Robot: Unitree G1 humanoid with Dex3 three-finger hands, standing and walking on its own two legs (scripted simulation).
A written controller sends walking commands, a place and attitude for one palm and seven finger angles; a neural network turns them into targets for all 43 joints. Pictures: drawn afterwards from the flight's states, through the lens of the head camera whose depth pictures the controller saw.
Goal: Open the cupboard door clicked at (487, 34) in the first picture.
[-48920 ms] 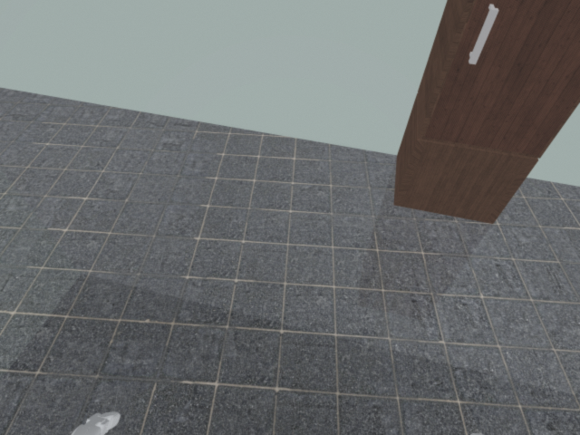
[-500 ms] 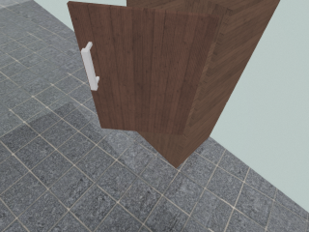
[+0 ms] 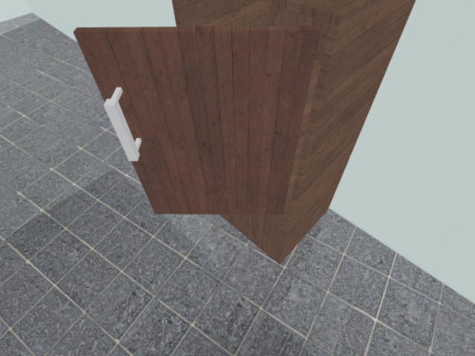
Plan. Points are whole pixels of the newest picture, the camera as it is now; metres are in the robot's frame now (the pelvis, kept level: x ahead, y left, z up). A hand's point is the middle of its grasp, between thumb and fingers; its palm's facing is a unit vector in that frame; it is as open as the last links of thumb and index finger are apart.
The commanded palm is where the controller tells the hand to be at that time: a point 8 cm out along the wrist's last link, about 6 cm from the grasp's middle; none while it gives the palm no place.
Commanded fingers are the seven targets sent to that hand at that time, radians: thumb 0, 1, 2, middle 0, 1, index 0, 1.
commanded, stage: come to a stop and stand still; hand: left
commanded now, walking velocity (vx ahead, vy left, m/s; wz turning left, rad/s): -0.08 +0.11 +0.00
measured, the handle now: (126, 126) +0.55 +0.26 +0.07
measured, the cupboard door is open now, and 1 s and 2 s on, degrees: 42 42 42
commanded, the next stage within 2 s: look again from close up in 1.66 s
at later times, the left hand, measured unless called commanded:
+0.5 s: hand out of the picture -0.02 +0.18 -0.17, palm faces +0.01 -0.98 -0.21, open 7.4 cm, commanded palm none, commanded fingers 0.00 0.90 0.90 -0.20 -0.30 -0.20 -0.30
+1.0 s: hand out of the picture +0.03 +0.20 -0.16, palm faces -0.01 -0.97 -0.22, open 7.4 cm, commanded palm none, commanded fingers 0.00 0.90 0.90 -0.20 -0.30 -0.20 -0.30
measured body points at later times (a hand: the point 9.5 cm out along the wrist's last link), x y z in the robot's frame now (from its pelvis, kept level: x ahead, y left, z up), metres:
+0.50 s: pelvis -0.02 +0.01 +0.00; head -0.01 +0.00 +0.45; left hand -0.02 +0.23 -0.15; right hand +0.00 -0.22 -0.16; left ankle -0.02 +0.09 -0.73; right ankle +0.02 -0.09 -0.73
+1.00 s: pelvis +0.00 +0.02 +0.01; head +0.02 +0.01 +0.46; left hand +0.03 +0.25 -0.14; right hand +0.00 -0.20 -0.16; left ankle -0.02 +0.09 -0.73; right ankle +0.02 -0.09 -0.73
